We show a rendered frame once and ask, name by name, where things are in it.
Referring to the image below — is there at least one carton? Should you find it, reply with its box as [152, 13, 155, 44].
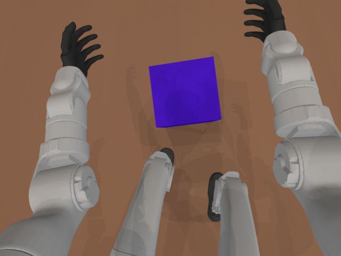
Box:
[149, 57, 222, 127]

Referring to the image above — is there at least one robot right upper arm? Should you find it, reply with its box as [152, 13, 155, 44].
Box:
[273, 135, 341, 256]

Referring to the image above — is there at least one robot left upper arm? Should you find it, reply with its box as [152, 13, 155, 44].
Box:
[0, 163, 100, 256]

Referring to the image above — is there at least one right robot hand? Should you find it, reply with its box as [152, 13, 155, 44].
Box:
[243, 0, 287, 42]

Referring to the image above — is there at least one robot left forearm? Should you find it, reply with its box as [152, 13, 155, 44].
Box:
[29, 66, 91, 211]

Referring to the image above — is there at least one robot right foot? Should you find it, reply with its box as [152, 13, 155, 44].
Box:
[207, 172, 223, 222]

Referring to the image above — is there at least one right robot shin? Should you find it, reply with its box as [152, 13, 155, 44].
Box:
[212, 171, 248, 214]

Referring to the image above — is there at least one left robot hand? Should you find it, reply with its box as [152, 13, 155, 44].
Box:
[61, 22, 104, 77]

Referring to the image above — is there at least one robot right forearm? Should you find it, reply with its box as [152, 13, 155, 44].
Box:
[261, 30, 341, 139]

